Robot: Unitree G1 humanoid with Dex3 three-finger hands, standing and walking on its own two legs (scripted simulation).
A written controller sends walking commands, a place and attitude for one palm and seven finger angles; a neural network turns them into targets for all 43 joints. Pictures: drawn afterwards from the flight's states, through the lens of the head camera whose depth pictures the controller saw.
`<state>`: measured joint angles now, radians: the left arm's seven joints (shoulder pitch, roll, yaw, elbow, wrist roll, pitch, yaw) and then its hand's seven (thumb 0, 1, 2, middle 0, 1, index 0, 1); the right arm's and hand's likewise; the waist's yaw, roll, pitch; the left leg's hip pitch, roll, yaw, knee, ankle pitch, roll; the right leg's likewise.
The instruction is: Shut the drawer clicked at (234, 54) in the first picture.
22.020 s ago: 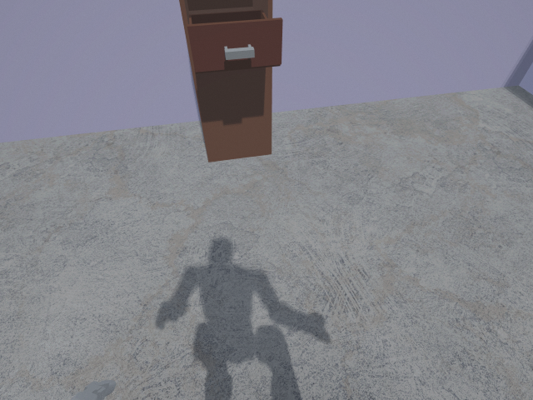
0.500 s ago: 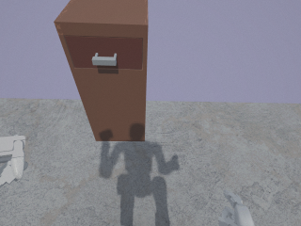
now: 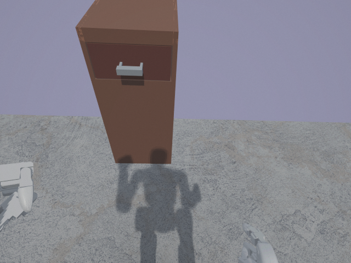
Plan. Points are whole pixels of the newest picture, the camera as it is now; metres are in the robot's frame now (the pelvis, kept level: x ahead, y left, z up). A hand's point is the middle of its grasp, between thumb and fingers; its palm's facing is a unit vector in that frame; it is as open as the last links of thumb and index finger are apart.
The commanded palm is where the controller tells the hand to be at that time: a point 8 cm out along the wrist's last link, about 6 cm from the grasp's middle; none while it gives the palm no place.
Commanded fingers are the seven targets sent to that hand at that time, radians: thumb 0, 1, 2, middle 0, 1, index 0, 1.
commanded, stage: stop stepping back and stand still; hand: left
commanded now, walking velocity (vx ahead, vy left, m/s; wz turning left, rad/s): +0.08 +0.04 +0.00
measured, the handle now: (130, 67) +0.83 +0.21 -0.01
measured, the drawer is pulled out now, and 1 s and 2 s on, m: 0.00 0.00 0.00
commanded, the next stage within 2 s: let the arm hang, fingers relaxed in 0.06 s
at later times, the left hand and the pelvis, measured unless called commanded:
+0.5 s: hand out of the picture +0.08 +0.19 -0.17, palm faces +0.12 -0.97 -0.22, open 3.3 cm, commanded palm none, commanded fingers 0.00 0.90 0.90 -0.68 -0.82 -0.68 -0.82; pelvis +0.00 -0.01 -0.01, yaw +5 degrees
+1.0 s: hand out of the picture -0.03 +0.16 -0.17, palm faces +0.11 -0.98 -0.16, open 7.1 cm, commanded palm none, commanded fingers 0.00 0.90 0.90 -0.20 -0.30 -0.20 -0.30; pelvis +0.00 +0.00 +0.00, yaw +4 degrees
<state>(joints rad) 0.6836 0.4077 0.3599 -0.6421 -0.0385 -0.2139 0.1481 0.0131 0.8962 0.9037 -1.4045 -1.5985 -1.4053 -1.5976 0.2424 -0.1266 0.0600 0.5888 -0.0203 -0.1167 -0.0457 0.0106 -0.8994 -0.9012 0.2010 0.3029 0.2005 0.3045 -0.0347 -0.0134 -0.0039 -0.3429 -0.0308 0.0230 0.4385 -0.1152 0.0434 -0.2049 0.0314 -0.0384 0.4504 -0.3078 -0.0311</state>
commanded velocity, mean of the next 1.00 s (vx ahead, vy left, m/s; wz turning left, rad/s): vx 0.00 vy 0.00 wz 0.00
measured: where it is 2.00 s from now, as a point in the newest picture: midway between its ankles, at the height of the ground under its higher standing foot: outside the picture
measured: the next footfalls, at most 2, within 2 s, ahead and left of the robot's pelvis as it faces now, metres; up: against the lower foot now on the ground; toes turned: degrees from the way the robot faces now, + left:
none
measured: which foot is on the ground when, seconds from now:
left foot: down 0.00-1.00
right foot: down 0.00-1.00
